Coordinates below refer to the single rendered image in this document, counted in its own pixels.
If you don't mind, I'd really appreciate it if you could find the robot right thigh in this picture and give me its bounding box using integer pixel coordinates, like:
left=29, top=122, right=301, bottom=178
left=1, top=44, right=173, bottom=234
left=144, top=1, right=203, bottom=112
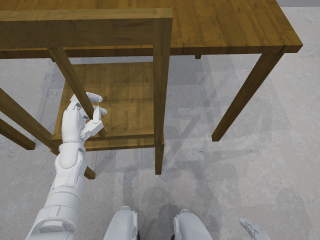
left=173, top=212, right=213, bottom=240

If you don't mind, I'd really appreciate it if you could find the table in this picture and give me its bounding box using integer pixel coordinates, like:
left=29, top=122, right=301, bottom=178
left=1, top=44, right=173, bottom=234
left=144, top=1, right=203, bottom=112
left=0, top=0, right=303, bottom=150

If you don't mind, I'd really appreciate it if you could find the robot left forearm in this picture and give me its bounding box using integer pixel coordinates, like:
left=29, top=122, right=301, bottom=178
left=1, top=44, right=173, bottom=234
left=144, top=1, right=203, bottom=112
left=25, top=142, right=87, bottom=240

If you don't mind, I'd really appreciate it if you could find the robot left thigh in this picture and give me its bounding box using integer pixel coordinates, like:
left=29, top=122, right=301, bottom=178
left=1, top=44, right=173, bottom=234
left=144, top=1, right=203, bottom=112
left=103, top=209, right=138, bottom=240

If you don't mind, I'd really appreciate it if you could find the left robot hand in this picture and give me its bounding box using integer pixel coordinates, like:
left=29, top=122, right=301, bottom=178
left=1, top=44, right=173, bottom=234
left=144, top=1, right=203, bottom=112
left=61, top=92, right=107, bottom=146

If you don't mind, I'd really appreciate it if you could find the chair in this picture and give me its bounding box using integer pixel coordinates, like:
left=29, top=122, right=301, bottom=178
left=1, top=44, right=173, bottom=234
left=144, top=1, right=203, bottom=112
left=0, top=8, right=173, bottom=180

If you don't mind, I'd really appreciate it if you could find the right robot hand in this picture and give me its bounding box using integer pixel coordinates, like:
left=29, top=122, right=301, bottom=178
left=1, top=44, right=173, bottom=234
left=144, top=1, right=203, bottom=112
left=239, top=218, right=270, bottom=240

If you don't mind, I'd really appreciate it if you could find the robot thigh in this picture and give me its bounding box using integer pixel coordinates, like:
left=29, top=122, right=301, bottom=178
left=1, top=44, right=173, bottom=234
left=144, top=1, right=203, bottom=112
left=103, top=209, right=138, bottom=240
left=173, top=212, right=213, bottom=240

